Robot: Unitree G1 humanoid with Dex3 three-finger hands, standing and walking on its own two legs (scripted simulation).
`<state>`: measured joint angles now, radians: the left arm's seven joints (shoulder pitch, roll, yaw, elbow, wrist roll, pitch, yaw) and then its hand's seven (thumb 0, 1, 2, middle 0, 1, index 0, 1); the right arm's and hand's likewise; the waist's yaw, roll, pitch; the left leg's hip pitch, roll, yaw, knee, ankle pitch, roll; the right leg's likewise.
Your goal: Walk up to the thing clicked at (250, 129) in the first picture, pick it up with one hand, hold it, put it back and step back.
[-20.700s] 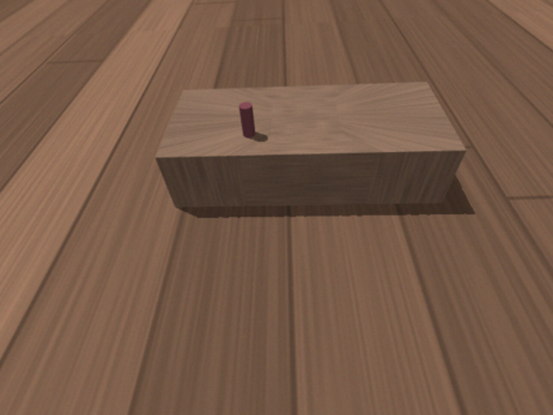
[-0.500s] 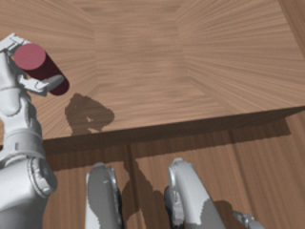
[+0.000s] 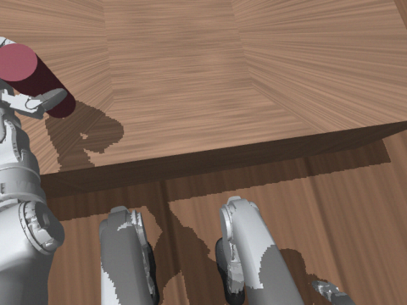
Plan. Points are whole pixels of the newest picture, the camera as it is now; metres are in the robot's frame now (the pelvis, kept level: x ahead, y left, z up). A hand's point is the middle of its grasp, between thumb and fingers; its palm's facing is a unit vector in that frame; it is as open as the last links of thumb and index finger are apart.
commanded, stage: lower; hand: left
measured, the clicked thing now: (41, 87) +0.51 +0.27 -0.02
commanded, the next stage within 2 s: loosen in 0.64 s
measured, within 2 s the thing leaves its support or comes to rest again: rests again in 0.46 s
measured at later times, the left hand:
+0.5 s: hand (40, 85) +0.53 +0.28 -0.04, palm faces +0.26 -0.96 -0.03, open 9.6 cm
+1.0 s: hand (39, 84) +0.53 +0.28 -0.04, palm faces +0.27 -0.96 +0.01, open 9.8 cm
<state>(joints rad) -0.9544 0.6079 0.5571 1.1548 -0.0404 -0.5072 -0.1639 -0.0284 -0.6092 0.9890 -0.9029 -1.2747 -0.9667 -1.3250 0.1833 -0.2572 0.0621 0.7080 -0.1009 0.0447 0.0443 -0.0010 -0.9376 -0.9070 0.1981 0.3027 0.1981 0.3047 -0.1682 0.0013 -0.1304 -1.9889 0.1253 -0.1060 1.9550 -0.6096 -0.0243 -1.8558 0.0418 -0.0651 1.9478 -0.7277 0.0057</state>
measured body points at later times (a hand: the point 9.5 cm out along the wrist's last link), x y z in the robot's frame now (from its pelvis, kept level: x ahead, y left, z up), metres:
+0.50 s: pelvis -0.01 +0.00 -0.04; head +0.22 +0.05 +0.34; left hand +0.51 +0.33 -0.03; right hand +0.05 -0.27 -0.16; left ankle +0.08 +0.14 -0.43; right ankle +0.06 -0.12 -0.43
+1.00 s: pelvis -0.01 +0.00 -0.06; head +0.22 +0.05 +0.33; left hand +0.51 +0.33 -0.04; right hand +0.05 -0.27 -0.18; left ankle +0.08 +0.14 -0.43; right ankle +0.06 -0.12 -0.43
